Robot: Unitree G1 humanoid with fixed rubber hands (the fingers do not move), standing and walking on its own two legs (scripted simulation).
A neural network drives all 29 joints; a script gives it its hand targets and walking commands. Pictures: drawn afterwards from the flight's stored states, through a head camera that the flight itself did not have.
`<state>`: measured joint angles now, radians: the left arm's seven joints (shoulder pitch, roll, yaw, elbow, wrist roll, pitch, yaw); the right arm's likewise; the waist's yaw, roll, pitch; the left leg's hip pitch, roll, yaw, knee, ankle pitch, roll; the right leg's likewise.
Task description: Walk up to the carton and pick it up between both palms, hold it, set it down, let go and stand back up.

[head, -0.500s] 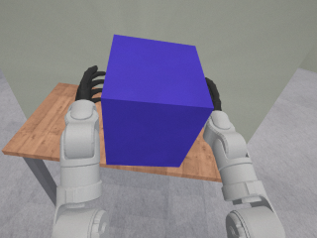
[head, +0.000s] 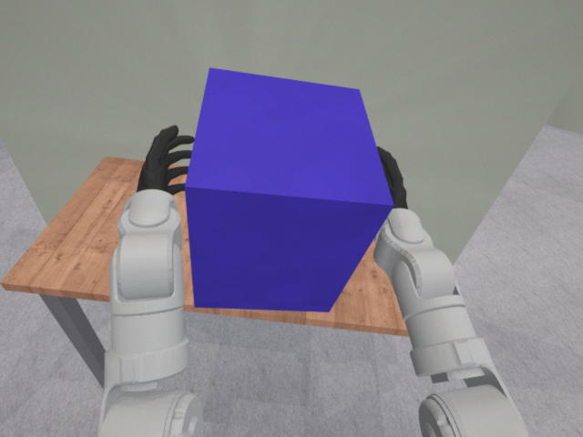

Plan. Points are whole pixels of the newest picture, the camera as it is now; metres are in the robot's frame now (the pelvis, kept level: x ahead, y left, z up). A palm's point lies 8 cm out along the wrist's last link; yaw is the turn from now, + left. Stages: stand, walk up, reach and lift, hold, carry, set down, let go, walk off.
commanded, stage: hold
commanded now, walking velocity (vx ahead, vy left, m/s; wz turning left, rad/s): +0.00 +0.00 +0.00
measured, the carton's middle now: (274, 201) +0.39 +0.01 +0.15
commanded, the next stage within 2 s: none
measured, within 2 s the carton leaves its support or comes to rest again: neither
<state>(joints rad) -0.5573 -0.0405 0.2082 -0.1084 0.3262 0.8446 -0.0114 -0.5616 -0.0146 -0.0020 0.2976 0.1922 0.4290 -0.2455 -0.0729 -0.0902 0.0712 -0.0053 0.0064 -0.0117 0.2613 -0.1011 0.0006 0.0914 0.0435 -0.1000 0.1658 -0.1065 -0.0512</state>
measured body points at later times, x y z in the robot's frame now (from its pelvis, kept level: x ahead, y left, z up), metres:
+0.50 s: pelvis +0.00 +0.00 +0.00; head -0.03 +0.04 +0.45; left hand +0.37 +0.15 +0.20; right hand +0.36 -0.14 +0.18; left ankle +0.04 +0.12 -0.75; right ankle +0.01 -0.08 -0.75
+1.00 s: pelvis +0.00 +0.00 +0.00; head -0.03 +0.04 +0.45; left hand +0.36 +0.16 +0.20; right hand +0.36 -0.14 +0.18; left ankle +0.04 +0.12 -0.75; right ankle +0.01 -0.08 -0.75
